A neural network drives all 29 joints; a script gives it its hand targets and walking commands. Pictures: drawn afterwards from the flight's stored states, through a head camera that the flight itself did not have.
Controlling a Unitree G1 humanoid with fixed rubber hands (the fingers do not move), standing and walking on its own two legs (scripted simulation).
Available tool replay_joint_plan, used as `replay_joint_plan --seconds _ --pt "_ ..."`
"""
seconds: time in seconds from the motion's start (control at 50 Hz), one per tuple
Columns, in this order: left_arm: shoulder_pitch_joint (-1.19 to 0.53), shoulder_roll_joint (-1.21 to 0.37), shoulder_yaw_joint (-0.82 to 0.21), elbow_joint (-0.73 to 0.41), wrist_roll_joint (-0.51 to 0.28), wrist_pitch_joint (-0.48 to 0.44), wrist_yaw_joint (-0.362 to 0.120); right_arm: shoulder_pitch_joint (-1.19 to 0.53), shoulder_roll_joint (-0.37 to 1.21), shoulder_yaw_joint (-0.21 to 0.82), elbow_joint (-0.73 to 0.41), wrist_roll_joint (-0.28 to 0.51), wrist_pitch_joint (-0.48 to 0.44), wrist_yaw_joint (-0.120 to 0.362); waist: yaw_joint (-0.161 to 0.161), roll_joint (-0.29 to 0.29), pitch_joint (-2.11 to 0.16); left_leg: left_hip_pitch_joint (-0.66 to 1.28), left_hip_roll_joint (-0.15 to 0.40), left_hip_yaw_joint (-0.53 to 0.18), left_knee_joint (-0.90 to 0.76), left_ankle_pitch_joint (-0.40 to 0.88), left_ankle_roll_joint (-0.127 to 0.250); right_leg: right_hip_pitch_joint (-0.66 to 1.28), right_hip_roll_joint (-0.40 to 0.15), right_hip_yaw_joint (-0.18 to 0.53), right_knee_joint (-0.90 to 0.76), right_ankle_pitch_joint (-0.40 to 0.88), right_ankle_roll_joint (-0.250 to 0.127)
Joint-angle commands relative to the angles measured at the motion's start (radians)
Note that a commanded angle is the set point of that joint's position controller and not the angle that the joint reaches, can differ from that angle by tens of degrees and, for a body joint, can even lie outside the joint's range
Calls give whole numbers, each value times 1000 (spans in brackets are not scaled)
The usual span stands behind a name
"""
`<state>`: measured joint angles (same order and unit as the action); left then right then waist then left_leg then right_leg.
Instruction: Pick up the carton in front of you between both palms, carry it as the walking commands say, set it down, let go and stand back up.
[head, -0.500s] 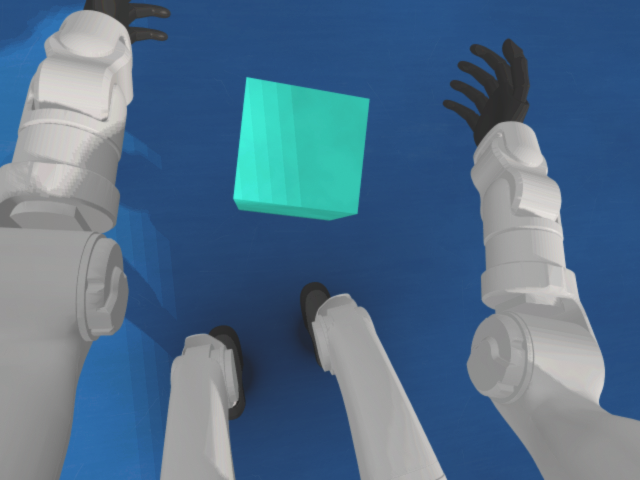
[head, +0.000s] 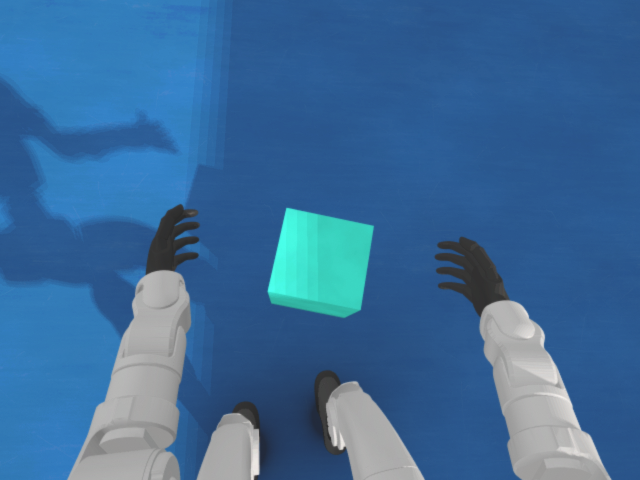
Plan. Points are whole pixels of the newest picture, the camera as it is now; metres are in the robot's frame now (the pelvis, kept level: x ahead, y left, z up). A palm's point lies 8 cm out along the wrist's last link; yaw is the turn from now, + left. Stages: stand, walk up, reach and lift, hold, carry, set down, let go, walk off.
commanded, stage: let go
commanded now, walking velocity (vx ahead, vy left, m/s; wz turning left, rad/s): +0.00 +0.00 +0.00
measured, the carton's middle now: (318, 268) +0.46 -0.11 -0.59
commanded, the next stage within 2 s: stand in 1.04 s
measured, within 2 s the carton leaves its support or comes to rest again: neither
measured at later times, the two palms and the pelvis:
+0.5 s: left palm (53, 387) +0.27 +0.23 -0.03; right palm (507, 387) +0.20 -0.22 -0.01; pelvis +0.06 +0.02 +0.05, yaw -3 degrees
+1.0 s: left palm (15, 449) +0.23 +0.25 -0.01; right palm (515, 386) +0.20 -0.22 -0.01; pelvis +0.05 +0.03 +0.05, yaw -4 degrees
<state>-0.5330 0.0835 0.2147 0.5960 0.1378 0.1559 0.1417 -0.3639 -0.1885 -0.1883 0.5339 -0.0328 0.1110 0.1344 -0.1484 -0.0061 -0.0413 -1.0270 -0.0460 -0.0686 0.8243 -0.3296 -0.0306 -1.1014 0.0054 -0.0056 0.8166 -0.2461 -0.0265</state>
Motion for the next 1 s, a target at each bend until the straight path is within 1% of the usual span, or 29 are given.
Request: replay_joint_plan --seconds 0.0,0.08,0.14,0.18,0.24,0.3,0.38,0.42,0.48,0.54,0.62,0.7,0.72,0.74,0.78,0.84,0.9,0.98 --pt "-45 63 -20 -108 -16 -56 -13 78 -99 37 -103 21 -41 0 -15 4 -578 157 -42 74 -140 11 6 737 10 33 -84 288 54" --pt "119 93 -35 -79 -32 -99 -38 232 -92 89 -156 46 -69 -19 7 -50 -492 186 -41 74 -179 18 22 878 -2 77 -130 375 63" --pt "229 114 -47 -80 -42 -126 -55 344 -83 127 -209 64 -83 -38 19 -73 -443 243 -37 71 -208 45 31 963 -10 102 -159 462 70" --pt "298 127 -55 -89 -49 -140 -65 410 -82 146 -241 74 -90 -48 28 -73 -413 293 -34 68 -232 68 36 1008 -10 108 -175 516 74" --pt "388 140 -66 -109 -57 -154 -77 480 -87 163 -270 84 -94 -56 49 -47 -355 388 -28 61 -277 105 41 1042 -3 100 -205 545 74" --pt "463 145 -79 -131 -64 -161 -89 521 -94 167 -276 88 -95 -58 71 -6 -285 501 -20 56 -323 150 37 1042 9 81 -247 518 71" --pt "548 145 -98 -154 -74 -157 -110 541 -105 155 -242 79 -94 -56 99 46 -186 653 -4 46 -376 223 24 1006 26 49 -306 424 61" --pt "587 148 -109 -166 -82 -151 -123 545 -111 144 -221 72 -90 -56 113 62 -147 715 6 40 -395 261 18 997 34 36 -330 380 56" --pt "656 161 -131 -194 -100 -139 -146 572 -120 130 -201 60 -80 -60 128 60 -107 785 20 33 -426 322 11 1016 43 21 -357 358 50" --pt "693 173 -153 -221 -121 -123 -166 593 -128 116 -187 46 -66 -67 129 46 -58 827 33 24 -454 364 8 1028 53 13 -380 336 44" --pt "703 180 -173 -254 -143 -97 -187 592 -136 104 -178 29 -42 -67 125 33 12 839 46 15 -482 358 5 1039 60 5 -396 271 36" --pt "703 190 -175 -275 -147 -74 -198 571 -140 97 -179 18 -20 -60 126 36 63 822 54 12 -498 324 5 1063 65 -5 -393 214 33" --pt "733 190 -186 -212 -169 -100 -180 507 -193 89 -231 -1 32 -82 131 32 3 895 58 12 -450 419 -4 1020 85 -21 -357 163 33" --pt "727 199 -179 -225 -161 -103 -169 540 -180 98 -218 -3 45 -90 132 59 23 889 62 8 -435 439 -13 999 82 -20 -356 138 28" --pt "715 198 -182 -230 -165 -100 -160 537 -172 105 -217 0 59 -95 131 68 41 872 67 0 -432 430 -13 987 84 -16 -348 122 26" --pt "713 203 -179 -228 -162 -90 -156 531 -165 113 -221 8 75 -100 135 69 60 858 63 6 -432 418 -8 989 82 -12 -348 131 29" --pt "725 210 -172 -218 -154 -76 -156 531 -161 118 -232 14 87 -107 145 59 69 852 52 20 -433 393 -1 1005 79 -8 -355 149 34" --pt "728 214 -164 -212 -145 -63 -163 530 -155 124 -250 20 103 -115 152 36 72 834 36 39 -438 317 12 1038 70 0 -361 173 40"
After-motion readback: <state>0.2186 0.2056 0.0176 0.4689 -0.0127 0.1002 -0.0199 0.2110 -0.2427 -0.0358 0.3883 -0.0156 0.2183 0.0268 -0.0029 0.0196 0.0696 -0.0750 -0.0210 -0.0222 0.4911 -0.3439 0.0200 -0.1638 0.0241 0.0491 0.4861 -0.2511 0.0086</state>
